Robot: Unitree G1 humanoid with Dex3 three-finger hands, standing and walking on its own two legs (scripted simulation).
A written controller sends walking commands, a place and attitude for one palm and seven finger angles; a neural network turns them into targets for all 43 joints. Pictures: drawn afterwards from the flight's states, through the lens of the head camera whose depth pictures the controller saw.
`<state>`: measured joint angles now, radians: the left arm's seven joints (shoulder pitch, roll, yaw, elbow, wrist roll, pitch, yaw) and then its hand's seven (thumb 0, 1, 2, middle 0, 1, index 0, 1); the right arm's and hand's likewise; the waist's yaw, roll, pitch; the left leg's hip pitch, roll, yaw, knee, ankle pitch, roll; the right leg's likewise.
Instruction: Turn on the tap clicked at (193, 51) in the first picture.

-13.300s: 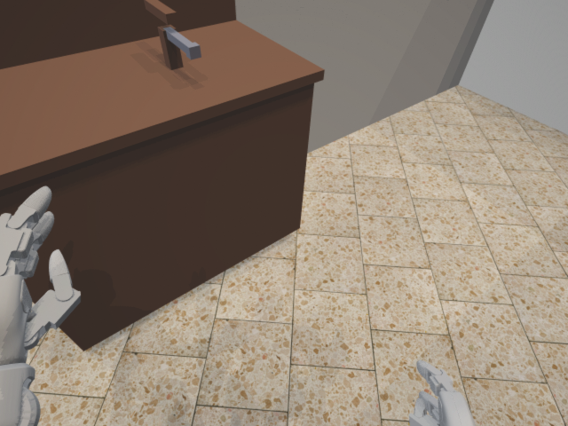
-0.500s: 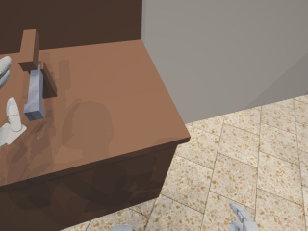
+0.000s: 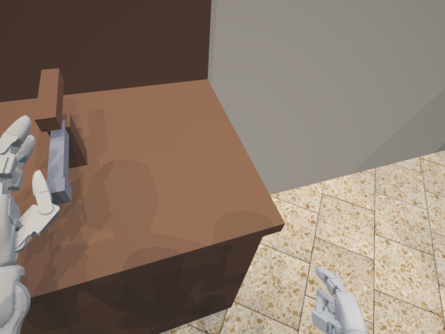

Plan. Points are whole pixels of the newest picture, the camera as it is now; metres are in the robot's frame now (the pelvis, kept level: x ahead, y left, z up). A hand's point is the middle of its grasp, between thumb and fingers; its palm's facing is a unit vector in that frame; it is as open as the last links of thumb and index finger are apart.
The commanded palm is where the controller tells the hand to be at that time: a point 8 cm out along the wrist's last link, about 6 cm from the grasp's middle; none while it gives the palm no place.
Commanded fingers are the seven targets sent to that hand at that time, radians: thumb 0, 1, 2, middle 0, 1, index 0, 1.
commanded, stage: come to a stop and stand still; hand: left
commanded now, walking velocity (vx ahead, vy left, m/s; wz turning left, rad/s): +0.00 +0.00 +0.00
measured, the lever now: (57, 191) +0.26 +0.28 +0.14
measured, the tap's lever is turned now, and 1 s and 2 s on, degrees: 0 0 0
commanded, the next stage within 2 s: look again from close up in 0.16 s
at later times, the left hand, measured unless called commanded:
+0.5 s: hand (51, 221) +0.21 +0.25 +0.16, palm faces +0.41 -0.85 -0.33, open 7.4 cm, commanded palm +0.15 +0.28 +0.18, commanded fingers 0.00 0.90 0.90 -0.20 -0.30 -0.20 -0.30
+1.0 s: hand (78, 242) +0.18 +0.20 +0.17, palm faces +0.35 -0.84 -0.41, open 7.4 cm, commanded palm +0.12 +0.24 +0.18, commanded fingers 0.00 0.90 0.90 -0.20 -0.30 -0.20 -0.30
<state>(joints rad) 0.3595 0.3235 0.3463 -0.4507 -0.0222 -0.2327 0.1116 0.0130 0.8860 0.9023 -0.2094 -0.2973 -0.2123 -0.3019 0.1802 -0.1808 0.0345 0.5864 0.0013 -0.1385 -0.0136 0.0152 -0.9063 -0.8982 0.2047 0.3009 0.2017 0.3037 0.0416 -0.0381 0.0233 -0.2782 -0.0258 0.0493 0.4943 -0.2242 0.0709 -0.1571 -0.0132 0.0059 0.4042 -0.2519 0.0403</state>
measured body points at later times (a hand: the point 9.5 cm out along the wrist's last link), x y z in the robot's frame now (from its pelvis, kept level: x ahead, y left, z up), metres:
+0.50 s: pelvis -0.01 +0.00 +0.00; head +0.00 +0.02 +0.45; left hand +0.18 +0.29 +0.18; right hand +0.17 -0.22 -0.07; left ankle +0.02 +0.07 -0.74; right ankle -0.02 -0.15 -0.74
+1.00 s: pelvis -0.04 -0.04 +0.00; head +0.01 -0.02 +0.44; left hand +0.16 +0.25 +0.19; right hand +0.16 -0.24 -0.08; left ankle +0.02 +0.07 -0.74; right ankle -0.02 -0.15 -0.74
